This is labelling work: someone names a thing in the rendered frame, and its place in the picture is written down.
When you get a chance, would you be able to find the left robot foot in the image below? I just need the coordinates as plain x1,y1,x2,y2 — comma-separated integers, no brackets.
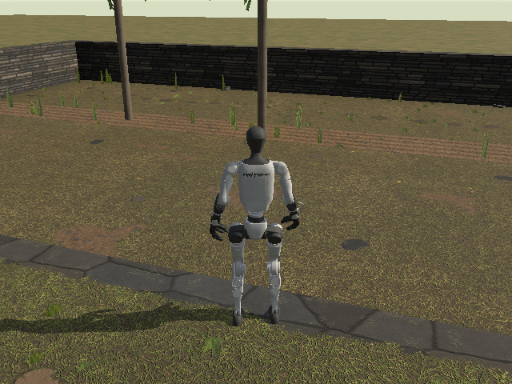
233,306,245,326

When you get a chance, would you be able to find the robot right forearm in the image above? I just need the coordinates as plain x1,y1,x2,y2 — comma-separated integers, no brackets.
286,192,299,219

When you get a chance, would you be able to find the robot left forearm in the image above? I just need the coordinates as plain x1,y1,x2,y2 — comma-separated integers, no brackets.
210,193,226,226

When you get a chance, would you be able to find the left robot thigh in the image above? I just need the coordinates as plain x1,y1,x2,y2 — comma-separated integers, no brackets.
228,222,246,277

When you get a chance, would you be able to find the right robot hand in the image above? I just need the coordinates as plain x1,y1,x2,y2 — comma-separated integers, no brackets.
281,215,300,230

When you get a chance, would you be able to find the right robot upper arm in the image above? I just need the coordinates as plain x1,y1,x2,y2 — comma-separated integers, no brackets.
273,161,294,205

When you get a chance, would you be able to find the left robot upper arm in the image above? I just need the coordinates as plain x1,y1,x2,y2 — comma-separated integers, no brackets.
217,161,240,206

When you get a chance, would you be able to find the left robot hand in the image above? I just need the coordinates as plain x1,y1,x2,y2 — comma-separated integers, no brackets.
210,223,229,241

